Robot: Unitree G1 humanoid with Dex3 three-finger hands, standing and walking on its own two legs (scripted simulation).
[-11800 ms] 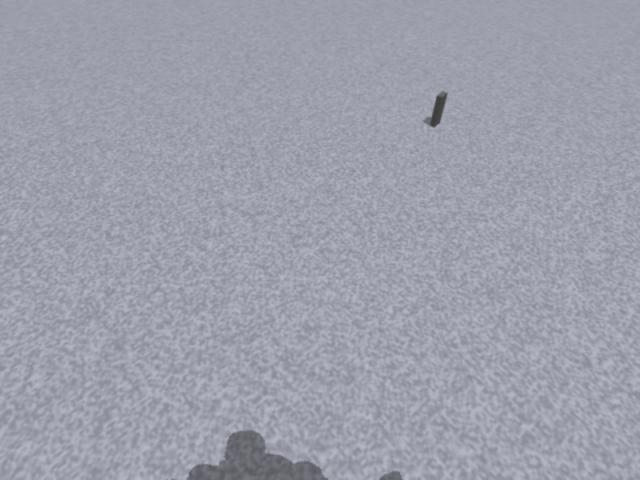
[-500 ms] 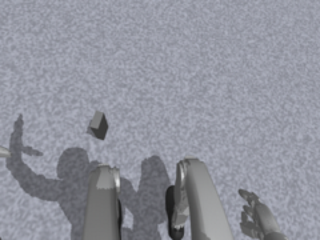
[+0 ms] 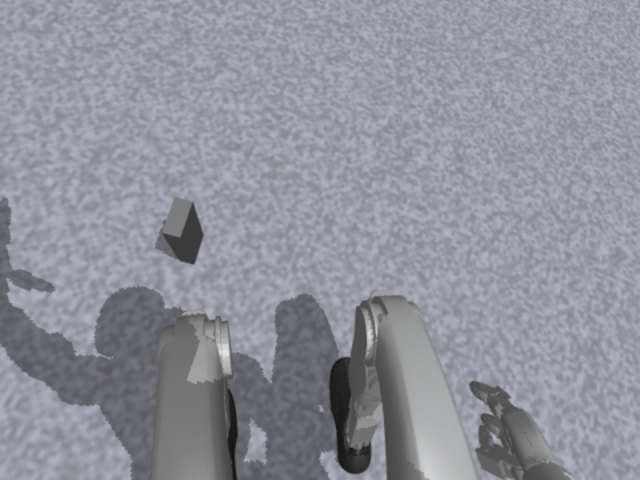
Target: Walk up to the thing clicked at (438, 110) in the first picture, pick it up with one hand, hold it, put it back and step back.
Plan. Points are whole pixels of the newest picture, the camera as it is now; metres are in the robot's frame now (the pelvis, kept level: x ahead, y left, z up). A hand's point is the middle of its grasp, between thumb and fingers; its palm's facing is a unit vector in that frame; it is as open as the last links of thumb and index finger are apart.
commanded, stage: go down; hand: left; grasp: from the side
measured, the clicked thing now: (185, 234) +0.49 +0.18 -0.33
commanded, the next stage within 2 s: approach in 0.54 s
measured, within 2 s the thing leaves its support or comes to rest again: neither
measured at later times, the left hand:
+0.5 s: hand out of the picture +0.43 +0.37 -0.02, palm faces +0.07 -0.99 -0.09, open 17.4 cm
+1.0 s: hand (23, 219) +0.44 +0.34 -0.11, palm faces +0.06 -1.00 +0.02, open 17.2 cm
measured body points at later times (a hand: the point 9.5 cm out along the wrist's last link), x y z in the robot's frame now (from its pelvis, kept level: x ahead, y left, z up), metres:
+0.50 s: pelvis +0.00 +0.00 -0.03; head +0.21 +0.06 +0.37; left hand +0.43 +0.43 -0.01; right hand +0.12 -0.29 -0.12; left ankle +0.08 +0.12 -0.39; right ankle +0.11 -0.13 -0.39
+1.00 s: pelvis -0.01 +0.00 -0.07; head +0.22 +0.09 +0.31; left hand +0.43 +0.39 -0.11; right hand +0.12 -0.28 -0.14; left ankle +0.08 +0.12 -0.39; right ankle +0.11 -0.13 -0.39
